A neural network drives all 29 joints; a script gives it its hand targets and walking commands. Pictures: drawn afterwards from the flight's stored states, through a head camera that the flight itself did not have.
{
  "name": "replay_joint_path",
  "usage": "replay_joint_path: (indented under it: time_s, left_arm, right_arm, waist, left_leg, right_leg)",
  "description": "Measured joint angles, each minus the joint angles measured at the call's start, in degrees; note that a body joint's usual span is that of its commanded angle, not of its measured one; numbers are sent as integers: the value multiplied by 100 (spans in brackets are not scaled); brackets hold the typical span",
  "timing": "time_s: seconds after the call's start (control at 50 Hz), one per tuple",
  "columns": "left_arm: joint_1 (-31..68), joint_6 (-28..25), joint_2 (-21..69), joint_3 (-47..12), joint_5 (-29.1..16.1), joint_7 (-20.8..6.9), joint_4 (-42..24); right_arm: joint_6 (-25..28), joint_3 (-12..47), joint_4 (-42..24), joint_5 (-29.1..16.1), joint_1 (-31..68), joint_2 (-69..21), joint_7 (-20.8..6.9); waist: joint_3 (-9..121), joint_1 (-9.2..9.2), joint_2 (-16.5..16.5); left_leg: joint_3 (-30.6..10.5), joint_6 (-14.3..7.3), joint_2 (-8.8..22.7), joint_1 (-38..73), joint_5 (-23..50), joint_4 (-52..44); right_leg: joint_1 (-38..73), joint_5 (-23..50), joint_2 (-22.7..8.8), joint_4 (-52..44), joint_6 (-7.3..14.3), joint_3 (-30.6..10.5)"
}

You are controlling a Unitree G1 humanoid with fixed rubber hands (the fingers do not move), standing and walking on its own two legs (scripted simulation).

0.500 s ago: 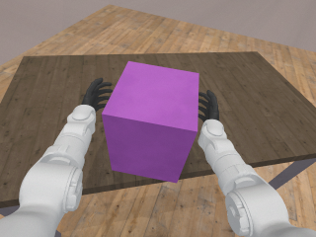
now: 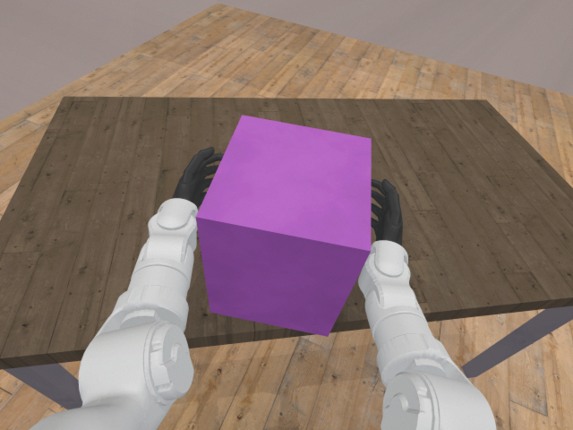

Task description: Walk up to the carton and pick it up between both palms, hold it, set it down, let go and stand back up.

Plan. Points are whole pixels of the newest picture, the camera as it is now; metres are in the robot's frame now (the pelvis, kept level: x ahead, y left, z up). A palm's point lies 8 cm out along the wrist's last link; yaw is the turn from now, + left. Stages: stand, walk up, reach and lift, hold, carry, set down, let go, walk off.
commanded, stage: reach and lift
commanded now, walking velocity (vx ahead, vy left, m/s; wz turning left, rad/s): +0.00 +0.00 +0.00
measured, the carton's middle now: (286, 230) +0.41 -0.01 +0.04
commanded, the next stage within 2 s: none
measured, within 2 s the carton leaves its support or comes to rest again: leaves its support in 1.72 s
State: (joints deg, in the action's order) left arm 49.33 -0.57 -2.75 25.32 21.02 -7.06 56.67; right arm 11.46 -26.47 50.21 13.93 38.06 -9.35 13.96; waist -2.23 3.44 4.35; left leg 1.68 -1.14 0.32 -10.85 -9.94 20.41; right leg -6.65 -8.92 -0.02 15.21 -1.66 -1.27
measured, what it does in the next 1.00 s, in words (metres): stands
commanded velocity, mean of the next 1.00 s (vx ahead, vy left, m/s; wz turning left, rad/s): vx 0.00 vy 0.00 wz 0.00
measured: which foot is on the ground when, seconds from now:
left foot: down 0.00-1.00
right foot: down 0.00-1.00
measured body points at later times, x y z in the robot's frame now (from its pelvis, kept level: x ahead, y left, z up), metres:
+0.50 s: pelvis +0.02 +0.00 +0.00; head +0.04 +0.04 +0.45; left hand +0.44 +0.14 +0.09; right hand +0.38 -0.15 +0.08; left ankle +0.01 +0.10 -0.75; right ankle -0.01 -0.14 -0.75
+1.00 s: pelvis +0.02 +0.00 +0.00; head +0.04 +0.04 +0.45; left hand +0.44 +0.14 +0.09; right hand +0.38 -0.15 +0.08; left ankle +0.01 +0.10 -0.75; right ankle -0.01 -0.14 -0.75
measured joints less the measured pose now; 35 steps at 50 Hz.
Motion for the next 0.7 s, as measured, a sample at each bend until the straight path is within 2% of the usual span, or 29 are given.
replay_joint_path:
  time_s: [0.1, 0.3, 0.7]
  left_arm:
    - [-361, 86, 351, 288, 329, -166, -523]
    - [-694, 466, 531, 199, 347, -296, -1270]
    - [-802, 682, 541, 109, 342, -427, -1668]
  right_arm:
    - [103, -202, -332, 324, -360, -149, -191]
    - [240, 143, -486, 144, -617, -110, -152]
    - [466, 521, -551, -99, -759, -61, 28]
  waist:
    - [-178, -122, 0]
    - [-384, -134, 13]
    - [-453, -82, 11]
  left_leg:
    - [48, -10, -15, 535, -76, -142]
    - [63, -11, -20, 862, -168, -171]
    - [-24, 8, -22, 858, -112, -259]
  right_leg:
    - [557, -9, -21, -226, -15, -42]
    - [899, -76, -29, -295, -22, -46]
    - [929, -50, -27, -386, 1, 66]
